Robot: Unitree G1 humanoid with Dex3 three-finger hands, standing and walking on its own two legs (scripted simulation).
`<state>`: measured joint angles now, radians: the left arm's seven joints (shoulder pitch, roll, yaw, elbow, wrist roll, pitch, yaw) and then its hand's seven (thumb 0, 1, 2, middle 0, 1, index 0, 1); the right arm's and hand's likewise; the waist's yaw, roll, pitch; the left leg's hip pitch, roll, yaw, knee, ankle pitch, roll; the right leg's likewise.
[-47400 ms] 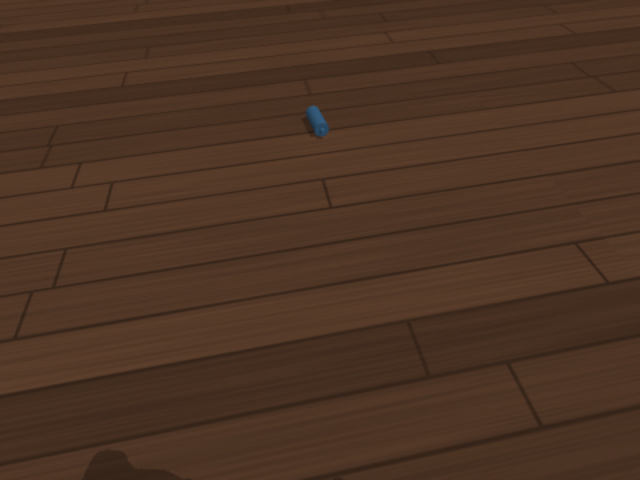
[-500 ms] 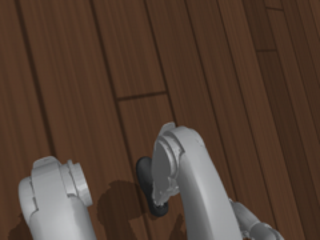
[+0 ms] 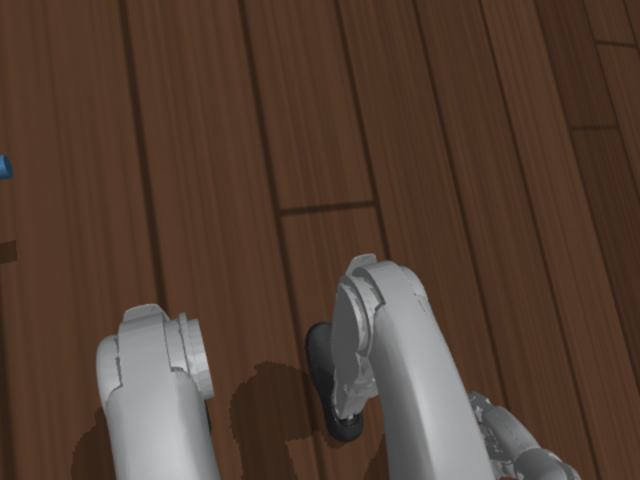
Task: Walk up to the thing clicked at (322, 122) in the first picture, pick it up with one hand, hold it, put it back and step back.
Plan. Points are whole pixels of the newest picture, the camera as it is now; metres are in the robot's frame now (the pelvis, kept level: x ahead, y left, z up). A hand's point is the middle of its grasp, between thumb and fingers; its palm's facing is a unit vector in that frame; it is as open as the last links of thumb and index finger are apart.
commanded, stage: lift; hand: left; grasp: from above
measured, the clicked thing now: out of the picture +0.47 +0.42 -0.18
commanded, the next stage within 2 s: hold in 1.84 s
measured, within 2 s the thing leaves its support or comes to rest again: neither
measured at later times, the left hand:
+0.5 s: hand out of the picture +0.43 +0.40 -0.06, palm faces -0.46 -0.14 -0.87, open 10.7 cm
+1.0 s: hand out of the picture +0.36 +0.36 +0.13, palm faces -0.40 -0.13 -0.91, open 10.7 cm
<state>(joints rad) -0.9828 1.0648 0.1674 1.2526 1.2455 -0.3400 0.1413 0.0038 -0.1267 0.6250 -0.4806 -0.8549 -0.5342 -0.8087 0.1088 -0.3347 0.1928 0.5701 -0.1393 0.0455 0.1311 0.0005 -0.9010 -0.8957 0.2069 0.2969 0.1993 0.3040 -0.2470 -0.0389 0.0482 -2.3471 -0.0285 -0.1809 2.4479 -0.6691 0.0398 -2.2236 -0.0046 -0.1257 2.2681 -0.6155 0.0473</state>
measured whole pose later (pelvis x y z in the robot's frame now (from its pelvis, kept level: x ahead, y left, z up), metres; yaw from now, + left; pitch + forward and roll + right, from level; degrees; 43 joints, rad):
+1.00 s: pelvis +0.00 -0.01 +0.19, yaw +8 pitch +28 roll -6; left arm -0.48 0.71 0.07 0.72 0.97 -0.19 -0.01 0.00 -0.05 0.50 -0.55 -0.70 -0.60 -0.66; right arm 0.14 -0.26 0.02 0.63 0.01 0.07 0.01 0.00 -0.90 -0.90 0.21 0.30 0.20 0.30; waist -0.11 0.05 -0.15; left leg -1.69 0.01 -0.08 1.81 -0.62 0.02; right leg -1.65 0.00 -0.05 1.71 -0.56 0.04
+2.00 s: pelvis +0.08 +0.00 +0.41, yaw +8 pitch +10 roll -1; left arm -0.29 0.44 -0.14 0.77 0.99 -0.05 0.07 0.00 -0.06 0.51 -0.47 -0.86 -0.53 -0.81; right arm 0.26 -0.25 -0.04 0.72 0.04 -0.05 -0.03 0.01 -0.91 -0.90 0.21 0.30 0.20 0.30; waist -0.03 0.03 -0.09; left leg -0.62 0.02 0.02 0.85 -0.40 0.01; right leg -0.63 0.00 0.03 0.81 -0.35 0.03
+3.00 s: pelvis +0.08 -0.01 +0.44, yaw +8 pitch +2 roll +1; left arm -0.22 0.41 -0.19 0.61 0.98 -0.03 -0.03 0.00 -0.13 0.63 -0.43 -0.97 -0.49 -0.91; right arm 0.21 -0.26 -0.03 0.67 0.06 0.04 -0.05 0.01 -0.90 -0.89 0.20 0.30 0.20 0.30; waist 0.01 0.05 -0.02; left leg -0.33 0.01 0.03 0.57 -0.28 0.00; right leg -0.37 -0.01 0.04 0.59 -0.26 0.01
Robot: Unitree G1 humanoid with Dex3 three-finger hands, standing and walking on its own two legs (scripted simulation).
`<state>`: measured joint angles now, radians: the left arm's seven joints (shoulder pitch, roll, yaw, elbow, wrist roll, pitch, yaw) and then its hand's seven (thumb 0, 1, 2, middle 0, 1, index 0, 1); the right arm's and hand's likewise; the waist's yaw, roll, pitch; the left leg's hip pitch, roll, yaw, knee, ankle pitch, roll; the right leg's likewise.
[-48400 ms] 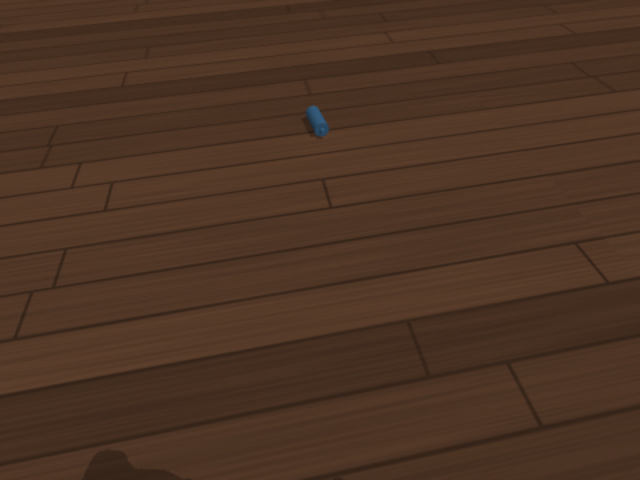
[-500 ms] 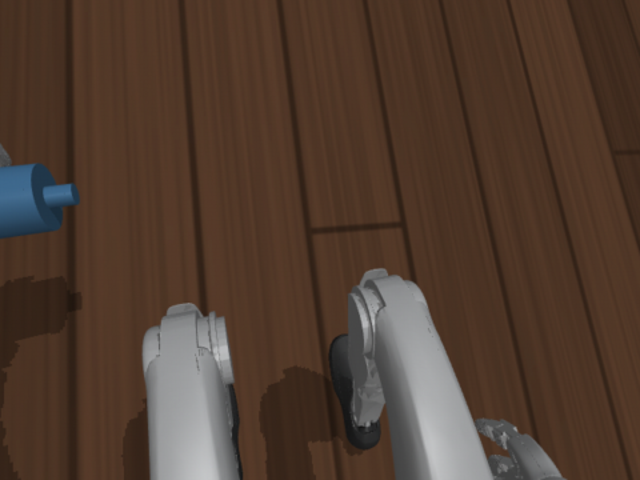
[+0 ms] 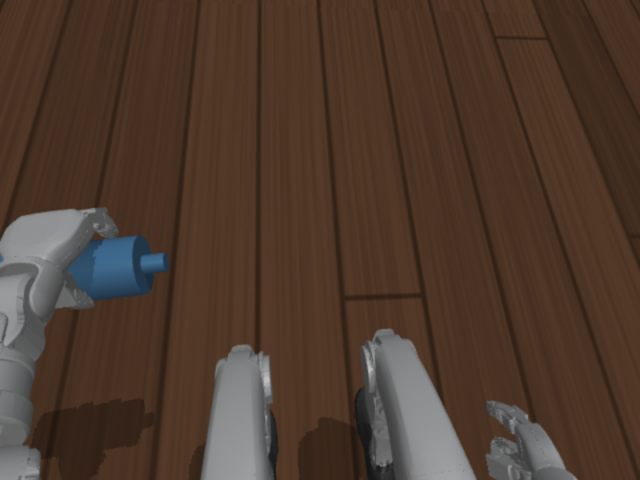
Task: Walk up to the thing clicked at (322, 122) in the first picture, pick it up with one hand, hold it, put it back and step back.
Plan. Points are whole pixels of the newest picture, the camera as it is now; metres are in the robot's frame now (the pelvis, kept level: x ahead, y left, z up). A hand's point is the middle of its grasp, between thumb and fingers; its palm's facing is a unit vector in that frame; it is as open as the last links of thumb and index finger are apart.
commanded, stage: lift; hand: left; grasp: from above
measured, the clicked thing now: (81, 271) +0.41 +0.33 -0.10
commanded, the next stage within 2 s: hold in 0.84 s
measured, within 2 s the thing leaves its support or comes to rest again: neither
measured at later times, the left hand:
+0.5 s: hand (37, 257) +0.35 +0.26 +0.09, palm faces -0.43 -0.08 -0.90, open 10.8 cm
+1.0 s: hand (18, 197) +0.38 +0.25 +0.15, palm faces -0.44 -0.09 -0.89, open 10.8 cm
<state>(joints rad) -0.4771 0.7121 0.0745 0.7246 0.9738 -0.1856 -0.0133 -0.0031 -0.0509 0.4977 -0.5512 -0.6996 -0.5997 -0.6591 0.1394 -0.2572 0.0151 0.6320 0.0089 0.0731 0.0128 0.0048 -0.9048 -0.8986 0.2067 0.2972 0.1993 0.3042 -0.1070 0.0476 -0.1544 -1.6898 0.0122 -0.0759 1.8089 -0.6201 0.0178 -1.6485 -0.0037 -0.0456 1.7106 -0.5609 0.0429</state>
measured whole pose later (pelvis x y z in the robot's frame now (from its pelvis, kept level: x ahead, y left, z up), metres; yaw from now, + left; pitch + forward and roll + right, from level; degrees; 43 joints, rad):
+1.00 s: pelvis +0.07 +0.00 +0.21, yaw +1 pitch +10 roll -1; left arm -0.29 0.44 -0.14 0.77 0.99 -0.05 0.07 0.00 -0.06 0.51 -0.47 -0.86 -0.53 -0.81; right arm 0.26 -0.25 -0.04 0.72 0.04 -0.05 -0.03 0.01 -0.91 -0.90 0.21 0.30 0.20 0.30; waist -0.03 0.03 -0.09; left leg -0.62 0.02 0.02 0.85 -0.40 0.01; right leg -0.63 0.00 0.03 0.81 -0.35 0.03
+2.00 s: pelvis +0.08 -0.01 +0.24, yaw +1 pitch +2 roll +1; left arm -0.22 0.41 -0.19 0.61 0.98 -0.03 -0.03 0.00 -0.13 0.63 -0.43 -0.97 -0.49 -0.91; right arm 0.21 -0.26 -0.03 0.67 0.06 0.04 -0.05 0.01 -0.90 -0.89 0.20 0.30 0.20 0.30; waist 0.01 0.05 -0.02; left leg -0.33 0.01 0.03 0.57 -0.28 0.00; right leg -0.37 -0.01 0.04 0.59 -0.26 0.01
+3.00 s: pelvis +0.09 -0.01 +0.25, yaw +1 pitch +0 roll +0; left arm -0.24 0.42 -0.19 0.59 0.99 -0.01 -0.06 0.01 -0.11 0.55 -0.48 -0.91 -0.54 -0.84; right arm 0.18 -0.25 -0.02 0.68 0.06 0.07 -0.06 0.01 -0.90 -0.90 0.20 0.30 0.20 0.30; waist 0.02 0.04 0.00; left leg -0.22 0.01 0.03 0.46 -0.25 0.00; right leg -0.26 -0.02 0.04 0.47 -0.22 0.02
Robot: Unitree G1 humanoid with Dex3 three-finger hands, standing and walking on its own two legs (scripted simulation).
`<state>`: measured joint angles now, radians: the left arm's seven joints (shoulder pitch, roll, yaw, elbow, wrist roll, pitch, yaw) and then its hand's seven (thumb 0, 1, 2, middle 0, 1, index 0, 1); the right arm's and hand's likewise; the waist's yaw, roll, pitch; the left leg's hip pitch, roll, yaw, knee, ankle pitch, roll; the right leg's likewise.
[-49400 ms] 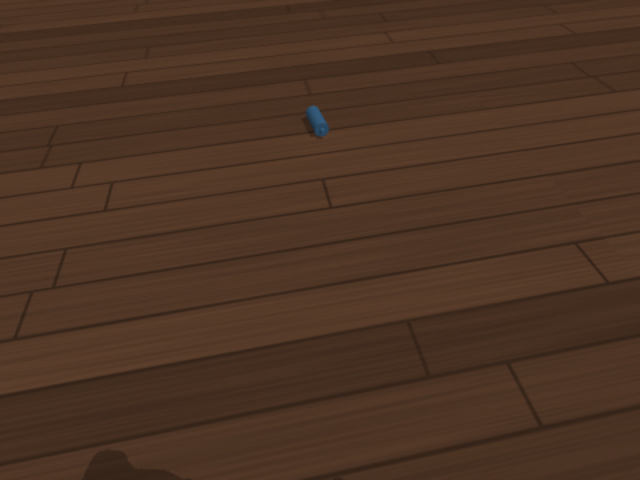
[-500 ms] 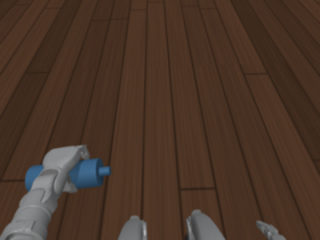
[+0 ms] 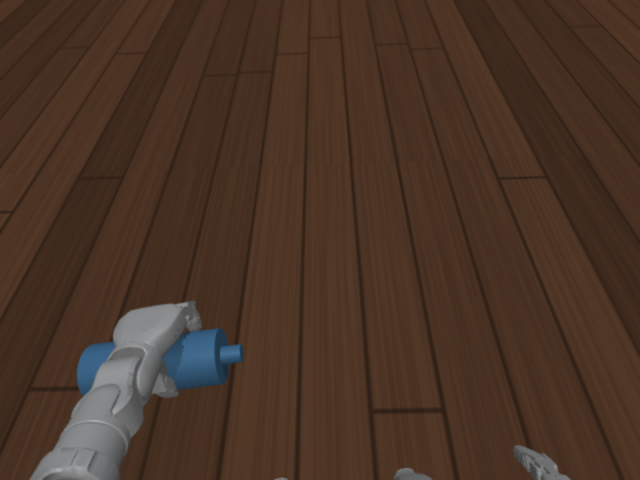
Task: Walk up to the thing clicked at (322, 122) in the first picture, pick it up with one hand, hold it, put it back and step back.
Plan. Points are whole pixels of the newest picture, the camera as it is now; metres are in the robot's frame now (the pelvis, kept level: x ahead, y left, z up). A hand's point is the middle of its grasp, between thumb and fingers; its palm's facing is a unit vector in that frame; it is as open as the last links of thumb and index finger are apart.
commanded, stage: hold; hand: left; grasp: from above
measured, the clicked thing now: (168, 362) +0.32 +0.26 -0.10
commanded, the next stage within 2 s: crouch in 1.84 s
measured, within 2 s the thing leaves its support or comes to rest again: neither
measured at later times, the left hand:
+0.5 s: hand (164, 342) +0.32 +0.23 -0.02, palm faces -0.46 -0.06 -0.89, open 10.9 cm
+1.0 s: hand (169, 353) +0.29 +0.22 +0.00, palm faces -0.44 -0.06 -0.90, open 11.0 cm
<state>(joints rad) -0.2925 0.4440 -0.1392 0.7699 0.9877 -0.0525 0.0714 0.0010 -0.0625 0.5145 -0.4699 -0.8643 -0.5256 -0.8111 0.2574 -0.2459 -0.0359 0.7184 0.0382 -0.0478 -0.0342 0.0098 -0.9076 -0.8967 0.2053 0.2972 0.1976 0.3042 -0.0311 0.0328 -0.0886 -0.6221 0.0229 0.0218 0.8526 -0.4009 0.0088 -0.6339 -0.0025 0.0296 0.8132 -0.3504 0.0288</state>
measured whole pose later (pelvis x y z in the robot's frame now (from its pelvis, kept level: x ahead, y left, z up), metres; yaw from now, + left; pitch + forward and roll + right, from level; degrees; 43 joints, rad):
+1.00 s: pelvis +0.00 -0.01 +0.03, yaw +0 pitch +2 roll +1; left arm -0.22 0.41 -0.19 0.61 0.98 -0.03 -0.03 0.00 -0.13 0.63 -0.43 -0.97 -0.49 -0.91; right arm 0.21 -0.26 -0.03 0.67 0.06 0.04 -0.05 0.01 -0.90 -0.89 0.20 0.30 0.20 0.30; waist 0.01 0.05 -0.02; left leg -0.33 0.01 0.03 0.57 -0.28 0.00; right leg -0.37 -0.01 0.04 0.59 -0.26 0.01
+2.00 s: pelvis +0.02 -0.01 +0.04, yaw +0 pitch +0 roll +0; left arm -0.24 0.42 -0.19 0.59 0.99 -0.01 -0.06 0.01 -0.11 0.55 -0.48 -0.91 -0.54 -0.84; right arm 0.18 -0.25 -0.02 0.68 0.06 0.07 -0.06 0.01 -0.90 -0.90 0.20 0.30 0.20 0.30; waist 0.02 0.04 0.00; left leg -0.22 0.01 0.03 0.46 -0.25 0.00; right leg -0.26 -0.02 0.04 0.47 -0.22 0.02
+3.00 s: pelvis -0.06 +0.00 -0.25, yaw -1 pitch +37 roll -5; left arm -0.79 0.68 0.09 1.24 1.23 -0.24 0.27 0.00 -0.17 0.68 -0.40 -1.05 -0.46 -0.98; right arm 0.22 -0.24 -0.01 0.72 -0.07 -0.02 0.06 0.01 -0.90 -0.90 0.21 0.30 0.20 0.30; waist -0.17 0.03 -0.17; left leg -1.89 0.00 -0.06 1.90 -0.66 0.02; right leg -1.86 -0.01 -0.02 1.82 -0.61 0.04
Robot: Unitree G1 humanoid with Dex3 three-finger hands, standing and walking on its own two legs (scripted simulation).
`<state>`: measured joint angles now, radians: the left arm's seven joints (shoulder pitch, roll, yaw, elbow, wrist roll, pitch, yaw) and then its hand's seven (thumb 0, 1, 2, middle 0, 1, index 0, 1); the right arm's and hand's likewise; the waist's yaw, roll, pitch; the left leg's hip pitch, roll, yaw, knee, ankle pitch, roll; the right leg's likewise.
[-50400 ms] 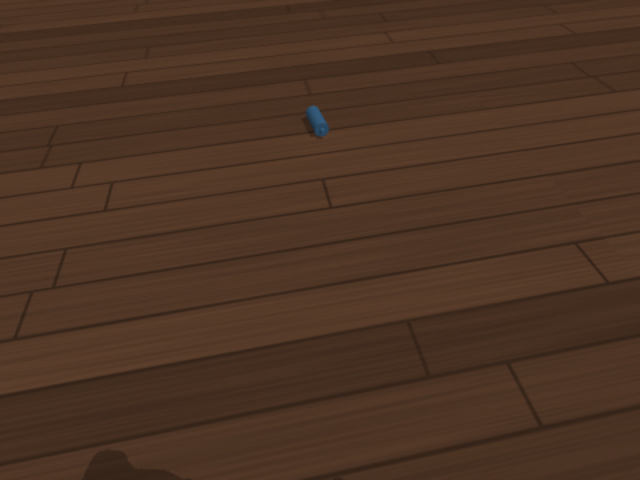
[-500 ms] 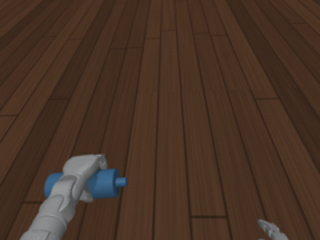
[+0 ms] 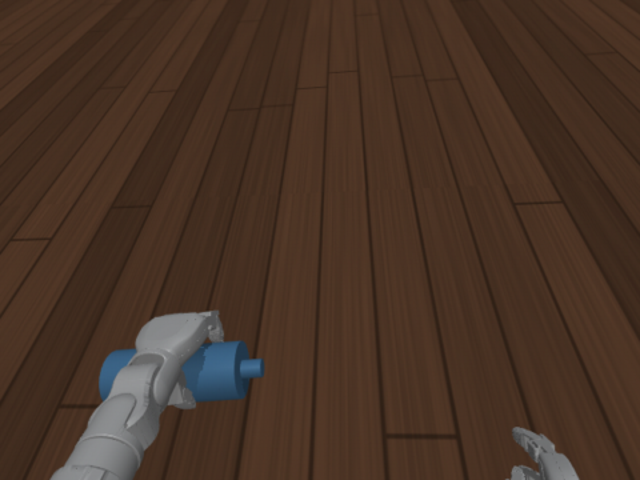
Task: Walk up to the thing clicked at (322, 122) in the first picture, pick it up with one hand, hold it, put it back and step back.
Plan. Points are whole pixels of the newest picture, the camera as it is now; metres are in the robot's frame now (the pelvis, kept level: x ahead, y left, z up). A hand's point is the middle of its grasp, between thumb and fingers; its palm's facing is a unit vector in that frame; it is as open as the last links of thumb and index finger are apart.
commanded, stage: hold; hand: left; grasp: from above
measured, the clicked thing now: (188, 372) +0.30 +0.24 -0.07
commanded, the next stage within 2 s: crouch in 0.84 s
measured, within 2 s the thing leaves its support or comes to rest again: neither
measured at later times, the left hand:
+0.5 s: hand (182, 363) +0.29 +0.23 -0.02, palm faces -0.43 -0.06 -0.90, open 11.0 cm
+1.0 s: hand (177, 350) +0.31 +0.24 -0.02, palm faces -0.42 -0.06 -0.90, open 10.9 cm
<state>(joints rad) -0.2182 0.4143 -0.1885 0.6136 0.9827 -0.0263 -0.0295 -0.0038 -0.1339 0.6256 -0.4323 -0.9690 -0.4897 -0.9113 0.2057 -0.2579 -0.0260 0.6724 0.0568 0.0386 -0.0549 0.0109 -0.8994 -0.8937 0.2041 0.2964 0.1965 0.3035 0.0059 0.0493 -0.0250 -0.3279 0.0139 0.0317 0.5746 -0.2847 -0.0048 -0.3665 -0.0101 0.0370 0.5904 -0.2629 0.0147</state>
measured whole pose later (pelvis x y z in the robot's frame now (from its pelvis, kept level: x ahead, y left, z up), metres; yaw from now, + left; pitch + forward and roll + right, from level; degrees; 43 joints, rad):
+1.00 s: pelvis +0.01 +0.01 +0.01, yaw +0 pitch +0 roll +0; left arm -0.24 0.42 -0.19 0.59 0.99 -0.01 -0.06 0.01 -0.11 0.55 -0.48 -0.91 -0.54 -0.84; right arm 0.18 -0.25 -0.02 0.68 0.06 0.07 -0.06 0.01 -0.90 -0.90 0.20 0.30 0.20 0.30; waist 0.02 0.04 0.00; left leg -0.22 0.01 0.03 0.46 -0.25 0.00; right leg -0.26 -0.02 0.04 0.47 -0.22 0.02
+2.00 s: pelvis -0.06 +0.02 -0.28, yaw +0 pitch +37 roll -5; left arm -0.79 0.68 0.09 1.24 1.23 -0.24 0.27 0.00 -0.17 0.68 -0.40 -1.05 -0.46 -0.98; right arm 0.22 -0.24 -0.01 0.72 -0.07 -0.02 0.06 0.01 -0.90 -0.90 0.21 0.30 0.20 0.30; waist -0.17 0.03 -0.17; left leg -1.89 0.00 -0.06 1.90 -0.66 0.02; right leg -1.86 -0.01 -0.02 1.82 -0.61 0.04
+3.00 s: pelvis -0.07 +0.02 -0.43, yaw -6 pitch +34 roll -11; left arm -1.04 1.02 0.19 1.46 1.35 -0.35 0.28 0.00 -0.09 0.53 -0.49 -0.88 -0.56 -0.80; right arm 0.16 -0.29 0.13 0.69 -0.15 0.01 0.15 0.00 -0.91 -0.90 0.21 0.30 0.20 0.30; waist -0.27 -0.03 0.01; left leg -2.31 -0.01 -0.14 2.41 -0.71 0.02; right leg -2.24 0.01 -0.08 2.27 -0.64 0.06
